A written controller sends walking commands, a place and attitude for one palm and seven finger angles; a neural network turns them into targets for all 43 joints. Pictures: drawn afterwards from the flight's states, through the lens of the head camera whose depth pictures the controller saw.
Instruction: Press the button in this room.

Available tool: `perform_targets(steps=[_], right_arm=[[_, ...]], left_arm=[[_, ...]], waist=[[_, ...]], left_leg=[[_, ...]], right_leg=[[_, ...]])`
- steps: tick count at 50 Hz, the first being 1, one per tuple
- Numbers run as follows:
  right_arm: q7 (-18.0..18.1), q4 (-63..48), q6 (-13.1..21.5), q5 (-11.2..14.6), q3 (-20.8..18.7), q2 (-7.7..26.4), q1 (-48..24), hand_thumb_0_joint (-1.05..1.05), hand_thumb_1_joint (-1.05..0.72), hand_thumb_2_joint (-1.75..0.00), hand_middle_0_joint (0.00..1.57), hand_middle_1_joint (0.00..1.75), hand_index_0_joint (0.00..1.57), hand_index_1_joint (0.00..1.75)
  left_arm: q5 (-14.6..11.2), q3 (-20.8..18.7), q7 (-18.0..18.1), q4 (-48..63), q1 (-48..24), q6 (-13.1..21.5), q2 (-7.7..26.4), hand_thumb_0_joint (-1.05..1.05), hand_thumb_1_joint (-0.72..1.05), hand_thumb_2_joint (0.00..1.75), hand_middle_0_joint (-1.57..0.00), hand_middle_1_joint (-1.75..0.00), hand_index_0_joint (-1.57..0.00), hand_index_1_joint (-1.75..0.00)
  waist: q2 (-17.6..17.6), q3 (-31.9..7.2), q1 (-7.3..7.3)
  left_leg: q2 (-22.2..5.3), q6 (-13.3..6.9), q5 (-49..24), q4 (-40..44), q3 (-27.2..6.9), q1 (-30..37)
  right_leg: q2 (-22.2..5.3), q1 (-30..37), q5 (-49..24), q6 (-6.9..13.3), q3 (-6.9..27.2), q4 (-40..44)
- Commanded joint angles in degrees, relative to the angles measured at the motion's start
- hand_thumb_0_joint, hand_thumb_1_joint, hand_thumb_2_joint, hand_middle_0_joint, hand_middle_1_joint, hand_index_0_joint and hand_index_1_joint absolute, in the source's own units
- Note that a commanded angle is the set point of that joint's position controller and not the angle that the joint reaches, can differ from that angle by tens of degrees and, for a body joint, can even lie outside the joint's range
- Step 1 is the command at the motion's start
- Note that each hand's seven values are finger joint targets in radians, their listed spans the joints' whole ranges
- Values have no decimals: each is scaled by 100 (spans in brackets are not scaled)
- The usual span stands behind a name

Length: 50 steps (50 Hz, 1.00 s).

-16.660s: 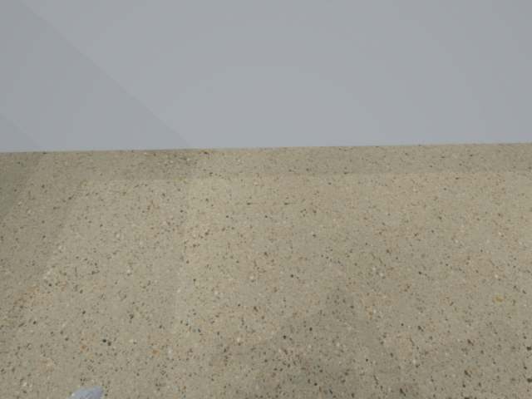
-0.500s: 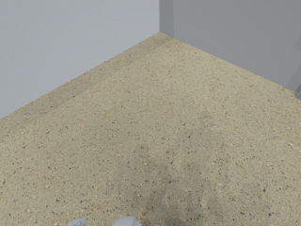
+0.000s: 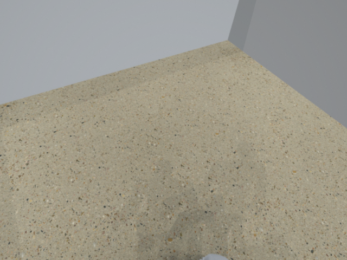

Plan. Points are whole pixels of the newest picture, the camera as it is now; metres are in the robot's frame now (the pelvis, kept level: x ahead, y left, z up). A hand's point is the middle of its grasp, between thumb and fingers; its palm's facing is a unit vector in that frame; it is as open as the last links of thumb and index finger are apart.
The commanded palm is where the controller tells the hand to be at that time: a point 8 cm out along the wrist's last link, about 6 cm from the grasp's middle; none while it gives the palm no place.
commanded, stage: turn or walk to find it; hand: left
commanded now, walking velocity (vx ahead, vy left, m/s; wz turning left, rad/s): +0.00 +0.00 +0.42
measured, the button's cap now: out of the picture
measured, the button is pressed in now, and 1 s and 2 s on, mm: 0 0 0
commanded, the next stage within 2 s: stand and wait in 1.26 s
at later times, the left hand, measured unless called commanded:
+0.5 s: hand out of the picture +0.00 +0.15 -0.16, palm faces +0.25 -0.93 -0.26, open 7.4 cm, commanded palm none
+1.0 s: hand out of the picture -0.05 +0.21 -0.16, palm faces +0.44 -0.86 -0.26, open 7.4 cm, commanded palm none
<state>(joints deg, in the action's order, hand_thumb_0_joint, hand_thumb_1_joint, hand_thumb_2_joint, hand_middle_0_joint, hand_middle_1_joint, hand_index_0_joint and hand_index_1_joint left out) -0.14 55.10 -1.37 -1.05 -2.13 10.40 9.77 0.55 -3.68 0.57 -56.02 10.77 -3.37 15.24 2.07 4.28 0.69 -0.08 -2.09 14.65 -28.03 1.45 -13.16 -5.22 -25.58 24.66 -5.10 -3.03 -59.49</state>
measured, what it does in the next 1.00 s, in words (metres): steps on the spot, turning left: right foot, then left foot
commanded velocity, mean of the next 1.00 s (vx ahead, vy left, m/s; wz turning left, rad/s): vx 0.00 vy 0.00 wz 0.42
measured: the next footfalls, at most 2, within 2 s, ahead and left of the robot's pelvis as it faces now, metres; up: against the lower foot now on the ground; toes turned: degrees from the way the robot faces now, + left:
right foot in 0.22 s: +0.03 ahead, -0.14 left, +0.00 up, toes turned +1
left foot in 0.66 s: -0.05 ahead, +0.11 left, +0.00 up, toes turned +23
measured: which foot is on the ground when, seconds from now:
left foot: down 0.00-0.24, up 0.26-0.64, down 0.66-1.00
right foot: up 0.00-0.20, down 0.22-0.66, up 0.68-1.00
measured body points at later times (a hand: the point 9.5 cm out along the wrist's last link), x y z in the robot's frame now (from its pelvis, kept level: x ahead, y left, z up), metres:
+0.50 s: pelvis -0.02 -0.05 +0.00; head +0.02 -0.06 +0.45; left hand -0.02 +0.20 -0.14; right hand +0.08 -0.29 -0.16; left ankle -0.08 +0.10 -0.67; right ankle -0.01 -0.14 -0.74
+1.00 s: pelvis -0.04 -0.02 +0.00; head -0.01 -0.01 +0.45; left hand -0.07 +0.25 -0.14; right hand +0.13 -0.21 -0.15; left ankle -0.08 +0.09 -0.74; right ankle +0.01 -0.15 -0.71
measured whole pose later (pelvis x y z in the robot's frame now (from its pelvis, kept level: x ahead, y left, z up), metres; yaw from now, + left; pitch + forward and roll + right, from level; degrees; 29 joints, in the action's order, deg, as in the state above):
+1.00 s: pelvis -0.04 -0.02 +0.00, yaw +25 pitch -1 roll +0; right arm -0.4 54.7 -2.1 -1.4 -2.6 11.0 9.3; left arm 0.3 -3.1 0.6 -54.0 8.9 -2.7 13.8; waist 0.1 4.2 -0.2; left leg 0.7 -0.3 14.2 -28.5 -1.9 -13.7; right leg -3.9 -21.4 25.6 -4.8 -2.5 -47.5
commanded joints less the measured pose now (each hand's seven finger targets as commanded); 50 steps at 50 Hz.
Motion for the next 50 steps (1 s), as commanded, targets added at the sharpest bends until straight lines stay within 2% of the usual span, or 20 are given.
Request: perform_targets(steps=[1, 6, 9, 10, 11, 12, 13, 15, 18, 25, 28, 31, 32, 33, 34, 36, 38, 39, 46, 50], right_arm=[[91, -281, 79, -18, -345, 1246, 301, 0, -90, -90, 20, 30, 20, 30], [63, -356, 21, -52, -393, 1259, 161, 0, -90, -90, 20, 30, 20, 30], [45, -424, 8, -3, -405, 1162, 47, 0, -90, -90, 20, 30, 20, 30], [21, -456, 19, 35, -389, 996, 74, 0, -90, -90, 20, 30, 20, 30], [-13, -564, 33, 76, -324, 660, 150, 0, -90, -90, 20, 30, 20, 30], [3, -694, -34, 34, -355, 708, -56, 0, -90, -90, 20, 30, 20, 30], [9, -614, -123, -18, -393, 863, -92, 0, -90, -90, 20, 30, 20, 30], [-54, -394, -173, -25, -406, 792, 59, 0, -90, -90, 20, 30, 20, 30], [-93, -263, -193, -18, -366, 675, 279, 0, -90, -90, 20, 30, 20, 30], [-79, -375, -133, 39, -232, 586, -373, 0, -90, -90, 20, 30, 20, 30], [-57, -392, -64, 74, -183, 577, -330, 0, -90, -90, 20, 30, 20, 30], [-52, -250, 17, 54, -202, 708, 141, 0, -90, -90, 20, 30, 20, 30], [-58, -256, 75, 33, -278, 1040, 307, 0, -90, -90, 20, 30, 20, 30], [-35, -274, 90, -6, -411, 1610, 485, 0, -90, -90, 20, 30, 20, 30], [3, -168, 39, 0, -435, 1726, 754, 0, -90, -90, 20, 30, 20, 30], [102, -210, 35, -25, -369, 1449, 304, 0, -90, -90, 20, 30, 20, 30], [113, -318, 81, -19, -276, 1242, -88, 0, -90, -90, 20, 30, 20, 30], [115, -330, 102, -9, -270, 1217, -49, 0, -90, -90, 20, 30, 20, 30], [80, -328, 53, -31, -355, 1281, 140, 0, -90, -90, 20, 30, 20, 30], [58, -423, 7, -40, -395, 1285, -66, 0, -90, -90, 20, 30, 20, 30]], left_arm=[[3, -18, 25, 581, -259, 135, 209, 0, 90, 90, -20, -30, -20, -30], [-20, -4, 47, 642, -155, 186, 159, 0, 90, 90, -20, -30, -20, -30], [-25, -27, 75, 540, 312, 280, 265, 0, 90, 90, -20, -30, -20, -30], [7, -70, 103, 525, 480, 336, 459, 0, 90, 90, -20, -30, -20, -30], [89, -156, 148, 520, 586, 388, 897, 0, 90, 90, -20, -30, -20, -30], [83, -199, 153, 610, 557, 378, 1092, 0, 90, 90, -20, -30, -20, -30], [50, -224, 176, 671, 352, 383, 938, 0, 90, 90, -20, -30, -20, -30], [47, -119, 154, 777, -188, 374, 619, 0, 90, 90, -20, -30, -20, -30], [69, -72, 151, 781, -159, 422, 460, 0, 90, 90, -20, -30, -20, -30], [115, -145, 118, 432, 607, 389, 802, 0, 90, 90, -20, -30, -20, -30], [126, -204, 121, 366, 592, 359, 899, 0, 90, 90, -20, -30, -20, -30], [55, -210, 102, 323, 411, 301, 897, 0, 90, 90, -20, -30, -20, -30], [15, -188, 84, 385, 448, 267, 692, 0, 90, 90, -20, -30, -20, -30], [-7, -88, 44, 586, 467, 235, 302, 0, 90, 90, -20, -30, -20, -30], [46, -21, 81, 695, 25, 163, 315, 0, 90, 90, -20, -30, -20, -30], [13, -73, 59, 619, -306, 121, 360, 0, 90, 90, -20, -30, -20, -30], [29, -77, -2, 430, 9, 150, 335, 0, 90, 90, -20, -30, -20, -30], [23, -63, -7, 400, 49, 155, 335, 0, 90, 90, -20, -30, -20, -30], [-2, -14, 28, 599, -212, 160, 230, 0, 90, 90, -20, -30, -20, -30], [-29, -11, 44, 580, 152, 219, 213, 0, 90, 90, -20, -30, -20, -30]], waist=[[-954, -527, -240], [-1130, -563, -200], [-975, -777, 36], [-518, -843, 102], [823, -873, 122], [1346, -611, 224], [1263, -406, 185], [472, -24, -129], [693, -147, -169], [854, -427, 233], [982, -626, 225], [676, -788, -104], [-283, -944, -197], [-1922, -848, -286], [-1695, -810, -510], [-1710, -326, -369], [-1215, -369, -102], [-1129, -463, -114], [-1122, -533, -245], [-1196, -597, -58]], left_leg=[[-1430, -798, -2388, 871, -1488, 754], [-1262, -742, -2326, 695, -1812, 307], [-949, -458, -2091, 207, -1755, -146], [-651, -180, -1381, -195, -1541, -676], [61, 211, 150, -1197, -720, -1683], [323, 359, 1838, -2398, -444, -1835], [91, 312, 1804, -3272, -734, -1791], [-49, 367, 1119, -4088, -621, -1852], [-131, 520, 719, -4101, -386, -1730], [-134, 584, 1223, -2350, 71, -1349], [-140, 513, 1212, -1419, 247, -923], [-122, 414, -218, 274, 398, 279], [-688, 211, -1088, 777, -326, 1100], [-2102, -491, -2991, 818, -2027, 1647], [-2388, -922, -2806, 952, -2080, 1069], [-1882, -886, -2271, 992, -1821, 501], [-1511, -700, -2534, 887, -1260, 562], [-1428, -683, -2780, 844, -1168, 641], [-1352, -769, -2764, 709, -1471, 668], [-1191, -660, -2463, 488, -1731, 151]], right_leg=[[37, -318, 79, 5, 126, 524], [275, 502, 41, 107, 15, 1752], [307, 1573, -1064, 156, -68, 3311], [-82, 2222, -1433, 258, 263, 3881], [-1365, 2799, -1828, 701, 1521, 4161], [-2272, 2096, -2269, 1349, 2123, 4396], [-2184, 1497, -1826, 1539, 2013, 4534], [-1583, 1202, -1797, 1336, 1119, 4356], [-1288, 1367, -2394, 1145, 386, 4185], [-1481, 2155, -3656, 1318, 161, 3802], [-1576, 2247, -3825, 1314, 85, 3514], [-1348, 1692, -3233, 802, -389, 2801], [-1006, 920, -2255, 496, -623, 1933], [-296, -568, 698, 87, -803, 885], [-212, -433, 1316, 125, -315, 162], [-222, -637, 693, 137, 105, -348], [-175, -540, 127, 89, 95, -395], [-136, -475, 45, 60, 93, -310], [92, -71, 160, 25, 57, 886], [304, 851, -281, 104, -70, 2196]])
